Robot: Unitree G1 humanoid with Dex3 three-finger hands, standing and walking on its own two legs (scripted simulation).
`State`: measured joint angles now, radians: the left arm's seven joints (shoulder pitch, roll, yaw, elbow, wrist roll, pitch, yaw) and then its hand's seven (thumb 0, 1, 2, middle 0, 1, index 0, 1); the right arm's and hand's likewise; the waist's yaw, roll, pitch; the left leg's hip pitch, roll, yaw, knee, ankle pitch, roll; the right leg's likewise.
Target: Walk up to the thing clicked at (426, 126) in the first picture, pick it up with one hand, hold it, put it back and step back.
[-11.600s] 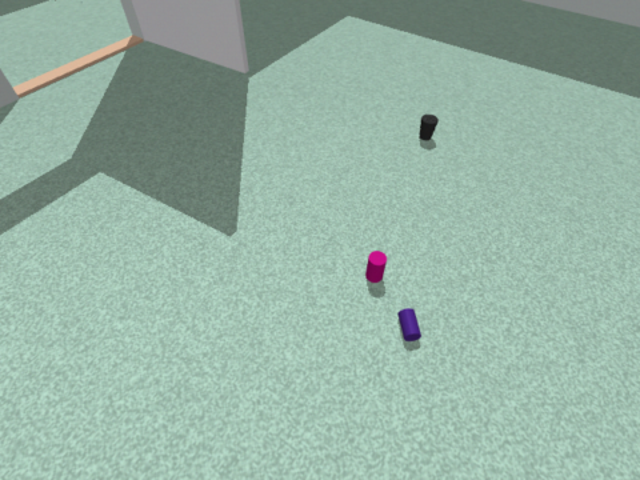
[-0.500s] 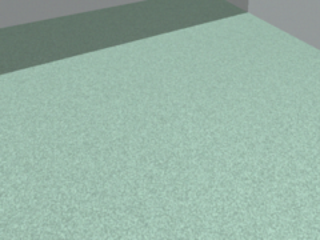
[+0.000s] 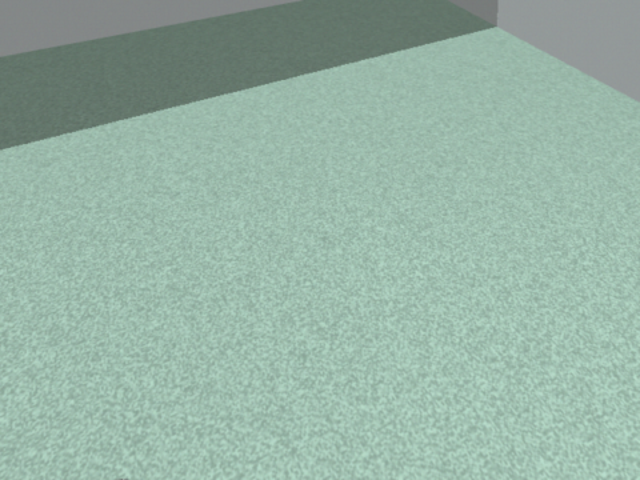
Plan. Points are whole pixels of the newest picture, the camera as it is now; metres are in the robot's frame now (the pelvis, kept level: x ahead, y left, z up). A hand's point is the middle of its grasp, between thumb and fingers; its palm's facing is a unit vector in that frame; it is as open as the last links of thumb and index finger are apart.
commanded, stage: walk up
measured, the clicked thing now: out of the picture +0.59 +1.34 -0.73
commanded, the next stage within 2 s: none
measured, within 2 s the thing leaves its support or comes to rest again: neither
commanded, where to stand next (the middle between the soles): +0.90 +0.27 m, yaw +17 degrees
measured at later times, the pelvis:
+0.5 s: pelvis +0.10 +0.13 -0.02, yaw +11 degrees
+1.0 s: pelvis +0.35 +0.15 -0.01, yaw +16 degrees
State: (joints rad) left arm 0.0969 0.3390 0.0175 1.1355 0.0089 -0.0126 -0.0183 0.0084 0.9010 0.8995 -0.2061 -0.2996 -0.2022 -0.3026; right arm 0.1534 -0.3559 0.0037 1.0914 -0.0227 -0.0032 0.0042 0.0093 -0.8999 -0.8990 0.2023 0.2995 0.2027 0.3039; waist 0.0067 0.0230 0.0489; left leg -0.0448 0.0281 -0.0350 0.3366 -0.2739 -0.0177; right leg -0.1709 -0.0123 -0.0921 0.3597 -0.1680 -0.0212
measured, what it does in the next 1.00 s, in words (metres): walks ahead, turning left: left foot, then right foot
